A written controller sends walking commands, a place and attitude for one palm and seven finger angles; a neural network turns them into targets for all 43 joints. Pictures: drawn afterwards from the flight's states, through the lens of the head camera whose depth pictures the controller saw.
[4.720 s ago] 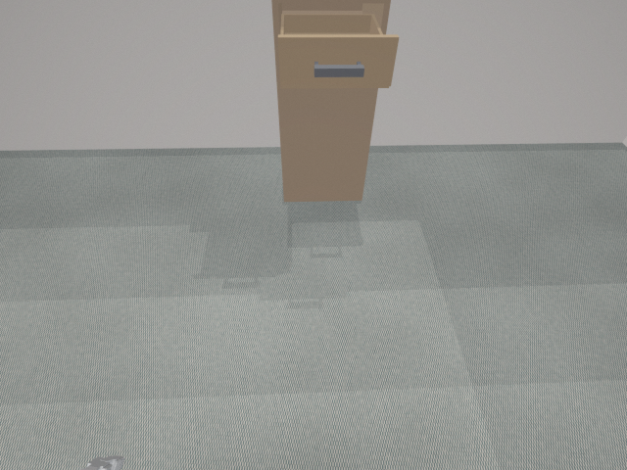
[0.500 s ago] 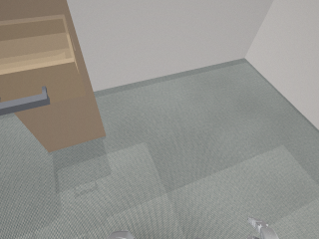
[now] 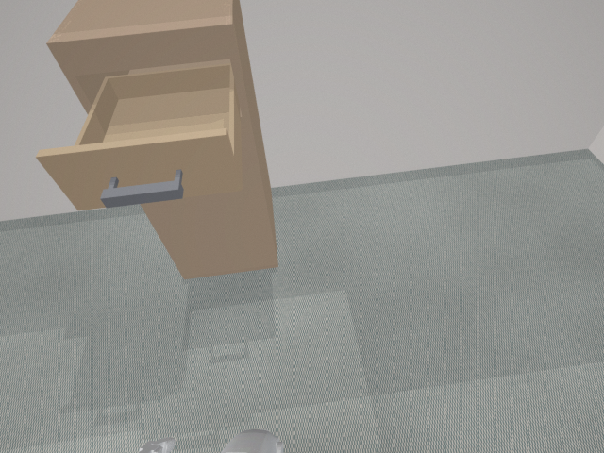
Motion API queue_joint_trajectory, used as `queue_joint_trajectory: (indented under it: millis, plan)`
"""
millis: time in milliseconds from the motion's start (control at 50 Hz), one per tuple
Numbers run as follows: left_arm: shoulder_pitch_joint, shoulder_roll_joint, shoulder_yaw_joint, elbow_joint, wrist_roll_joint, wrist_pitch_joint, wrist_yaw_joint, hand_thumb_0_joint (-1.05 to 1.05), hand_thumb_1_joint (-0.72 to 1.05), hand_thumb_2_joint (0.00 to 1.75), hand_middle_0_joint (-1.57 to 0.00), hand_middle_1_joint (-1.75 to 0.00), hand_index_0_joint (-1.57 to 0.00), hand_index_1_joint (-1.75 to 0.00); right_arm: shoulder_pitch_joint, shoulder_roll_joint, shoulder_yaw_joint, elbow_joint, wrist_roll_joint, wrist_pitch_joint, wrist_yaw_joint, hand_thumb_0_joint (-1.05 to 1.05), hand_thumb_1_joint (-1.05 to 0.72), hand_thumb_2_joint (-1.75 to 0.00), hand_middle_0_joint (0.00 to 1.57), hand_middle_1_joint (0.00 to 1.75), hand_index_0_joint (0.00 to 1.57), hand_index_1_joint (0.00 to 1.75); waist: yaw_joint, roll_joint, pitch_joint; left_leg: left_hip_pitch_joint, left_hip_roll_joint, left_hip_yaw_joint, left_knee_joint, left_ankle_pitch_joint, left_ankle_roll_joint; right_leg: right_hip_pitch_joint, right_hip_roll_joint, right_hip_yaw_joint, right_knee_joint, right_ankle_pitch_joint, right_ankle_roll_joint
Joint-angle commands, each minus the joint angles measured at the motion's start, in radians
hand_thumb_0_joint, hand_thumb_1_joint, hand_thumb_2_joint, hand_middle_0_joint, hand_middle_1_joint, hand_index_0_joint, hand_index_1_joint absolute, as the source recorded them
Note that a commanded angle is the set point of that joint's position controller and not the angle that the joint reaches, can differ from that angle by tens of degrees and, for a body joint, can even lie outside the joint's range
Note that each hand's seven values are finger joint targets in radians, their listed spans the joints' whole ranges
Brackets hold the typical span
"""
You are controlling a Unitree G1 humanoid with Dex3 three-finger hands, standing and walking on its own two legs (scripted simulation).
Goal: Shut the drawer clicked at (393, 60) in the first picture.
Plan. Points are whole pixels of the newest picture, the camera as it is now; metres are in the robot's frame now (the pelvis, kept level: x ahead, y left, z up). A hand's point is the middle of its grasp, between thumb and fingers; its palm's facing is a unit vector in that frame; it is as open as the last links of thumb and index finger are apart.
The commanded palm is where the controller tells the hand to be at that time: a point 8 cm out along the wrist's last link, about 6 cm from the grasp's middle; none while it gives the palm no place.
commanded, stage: turn to face it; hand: left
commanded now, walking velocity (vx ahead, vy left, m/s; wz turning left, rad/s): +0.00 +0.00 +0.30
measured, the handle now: (144, 186) +0.55 +0.32 +0.02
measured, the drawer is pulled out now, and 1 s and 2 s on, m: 0.27 0.27 0.27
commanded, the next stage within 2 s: take the last steps up to it in 0.14 s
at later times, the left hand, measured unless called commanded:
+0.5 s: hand out of the picture +0.00 +0.26 -0.16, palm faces +0.16 -0.97 -0.20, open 7.4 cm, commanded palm none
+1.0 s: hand out of the picture +0.04 +0.20 -0.16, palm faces +0.26 -0.95 -0.17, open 7.3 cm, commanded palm none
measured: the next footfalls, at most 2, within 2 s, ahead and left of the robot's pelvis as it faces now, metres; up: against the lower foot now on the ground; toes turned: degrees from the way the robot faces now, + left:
left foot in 0.22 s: +0.02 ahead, +0.14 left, +0.00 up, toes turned +10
right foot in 0.70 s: +0.12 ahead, -0.07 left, +0.00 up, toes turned +3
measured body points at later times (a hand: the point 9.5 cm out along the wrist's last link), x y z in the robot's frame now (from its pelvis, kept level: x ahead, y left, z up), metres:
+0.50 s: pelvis +0.00 +0.05 +0.01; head +0.01 +0.07 +0.46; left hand -0.01 +0.31 -0.15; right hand +0.09 -0.17 -0.13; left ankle -0.02 +0.14 -0.73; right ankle +0.01 -0.09 -0.68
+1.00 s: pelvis +0.12 +0.05 +0.01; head +0.13 +0.05 +0.46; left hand +0.03 +0.25 -0.15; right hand +0.20 -0.18 -0.15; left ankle +0.17 +0.21 -0.69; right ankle +0.08 -0.07 -0.73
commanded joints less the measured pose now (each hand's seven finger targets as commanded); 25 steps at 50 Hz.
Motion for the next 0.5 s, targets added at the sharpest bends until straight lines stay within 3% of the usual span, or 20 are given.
queue_joint_trajectory:
  millis: [0,80,120,140,160,180,200,220,240,280,320,400,480]
  plan:
    - [0.041,0.221,0.065,-0.044,0.01,-0.02,0.019,0.0,0.9,0.9,-0.2,-0.3,-0.2,-0.3,-0.07,-0.05,0.0,-0.083,0.007,-0.028,0.005,0.0,-0.9,-0.9,0.2,0.3,0.2,0.3,0.041,-0.24,-0.032,-0.001,0.034,0.037,-0.094,-0.01,-0.019,0.064,-0.231,0.115,-0.219,0.403,-0.122]
    - [0.105,0.253,0.077,-0.003,0.015,-0.014,0.016,0.0,0.9,0.9,-0.2,-0.3,-0.2,-0.3,-0.11,-0.035,0.018,-0.086,0.015,-0.042,0.001,0.0,-0.9,-0.9,0.2,0.3,0.2,0.3,0.08,-0.275,-0.079,0.08,0.019,0.085,-0.325,-0.05,-0.007,0.15,-0.244,0.102,-0.162,0.55,-0.135]
    - [0.098,0.258,0.081,0.011,0.013,-0.011,0.016,0.0,0.9,0.9,-0.2,-0.3,-0.2,-0.3,-0.071,-0.037,0.023,-0.072,0.016,-0.051,-0.005,0.0,-0.9,-0.9,0.2,0.3,0.2,0.3,0.063,-0.274,-0.105,0.158,0.01,0.107,-0.465,0.007,0.002,0.152,-0.24,0.084,-0.115,0.58,-0.115]
    - [0.086,0.255,0.081,0.017,0.008,-0.009,0.015,0.0,0.9,0.9,-0.2,-0.3,-0.2,-0.3,-0.038,-0.042,0.023,-0.059,0.014,-0.056,-0.007,0.0,-0.9,-0.9,0.2,0.3,0.2,0.3,0.043,-0.261,-0.115,0.229,0.007,0.113,-0.569,0.088,0.008,0.13,-0.222,0.06,-0.076,0.554,-0.086]
    - [0.068,0.242,0.079,0.021,-0.001,-0.004,0.013,0.0,0.9,0.9,-0.2,-0.3,-0.2,-0.3,0.012,-0.065,0.019,-0.044,0.013,-0.063,-0.007,0.0,-0.9,-0.9,0.2,0.3,0.2,0.3,0.013,-0.21,-0.135,0.341,0.027,0.098,-0.717,0.221,0.019,0.078,-0.199,0.024,0.004,0.48,-0.043]
    - [0.088,0.195,0.074,0.003,-0.01,0.003,0.009,0.0,0.9,0.9,-0.2,-0.3,-0.2,-0.3,0.054,-0.152,0.002,-0.04,0.004,-0.076,-0.01,0.0,-0.9,-0.9,0.2,0.3,0.2,0.3,-0.006,0.018,-0.187,0.508,0.186,-0.081,-0.772,0.463,0.077,-0.087,-0.123,-0.036,0.171,0.249,0.021]
    - [0.066,0.128,0.05,-0.028,-0.012,0.008,0.005,0.0,0.9,0.9,-0.2,-0.3,-0.2,-0.3,0.091,-0.24,-0.014,-0.038,0.002,-0.074,-0.016,0.0,-0.9,-0.9,0.2,0.3,0.2,0.3,-0.022,0.272,-0.158,0.547,0.411,-0.33,-0.782,0.849,0.211,-0.293,-0.024,-0.026,0.339,-0.309,0.075]
    - [0.016,0.143,0.045,-0.02,-0.003,0.021,0.016,0.0,0.9,0.9,-0.2,-0.3,-0.2,-0.3,0.11,-0.221,-0.011,-0.015,0.003,-0.071,-0.027,0.0,-0.9,-0.9,0.2,0.3,0.2,0.3,-0.046,0.225,-0.161,0.458,0.408,-0.288,-0.796,0.755,0.254,-0.248,-0.02,0.067,0.449,-0.345,0.055]
    - [-0.013,0.132,0.05,-0.004,-0.007,0.023,0.012,0.0,0.9,0.9,-0.2,-0.3,-0.2,-0.3,0.076,-0.198,-0.004,-0.013,-0.003,-0.072,-0.039,0.0,-0.9,-0.9,0.2,0.3,0.2,0.3,-0.032,0.229,-0.116,0.414,0.36,-0.28,-0.811,0.624,0.252,-0.28,-0.016,0.098,0.5,-0.289,0.051]
    - [0.001,0.137,0.05,0.034,-0.001,0.012,-0.008,0.0,0.9,0.9,-0.2,-0.3,-0.2,-0.3,0.024,-0.14,0.017,-0.021,-0.003,-0.081,-0.045,0.0,-0.9,-0.9,0.2,0.3,0.2,0.3,-0.004,0.143,-0.069,0.391,0.298,-0.226,-0.843,0.443,0.23,-0.303,-0.01,0.099,0.541,-0.173,0.041]
    - [0.035,0.125,0.043,0.069,0.003,0.005,-0.02,0.0,0.9,0.9,-0.2,-0.3,-0.2,-0.3,0.042,-0.116,0.025,-0.008,0.0,-0.098,-0.046,0.0,-0.9,-0.9,0.2,0.3,0.2,0.3,0.005,0.111,-0.065,0.42,0.255,-0.18,-0.871,0.394,0.213,-0.3,-0.001,0.083,0.512,-0.1,0.042]
    - [0.021,0.107,0.03,0.083,0.006,-0.005,-0.028,0.0,0.9,0.9,-0.2,-0.3,-0.2,-0.3,0.116,-0.104,0.026,0.031,0.003,-0.114,-0.047,0.0,-0.9,-0.9,0.2,0.3,0.2,0.3,-0.009,0.07,-0.036,0.445,0.26,-0.207,-0.923,0.249,0.236,-0.302,0.005,0.074,0.393,-0.086,0.04]
    - [-0.023,0.091,0.026,0.075,0.007,-0.013,-0.032,0.0,0.9,0.9,-0.2,-0.3,-0.2,-0.3,0.164,-0.09,0.021,0.065,-0.001,-0.12,-0.047,0.0,-0.9,-0.9,0.2,0.3,0.2,0.3,-0.022,0.074,0.01,0.415,0.263,-0.234,-0.966,0.094,0.242,-0.282,0.003,0.07,0.267,-0.078,0.03]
